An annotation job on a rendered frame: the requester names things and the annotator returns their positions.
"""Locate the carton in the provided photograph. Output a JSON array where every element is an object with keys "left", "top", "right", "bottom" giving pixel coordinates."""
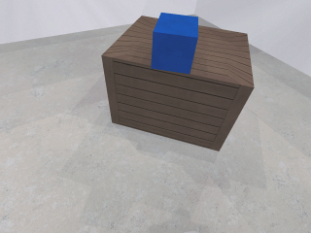
[{"left": 151, "top": 13, "right": 198, "bottom": 74}]

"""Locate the pedestal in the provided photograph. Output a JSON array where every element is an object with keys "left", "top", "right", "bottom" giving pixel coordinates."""
[{"left": 101, "top": 16, "right": 255, "bottom": 151}]

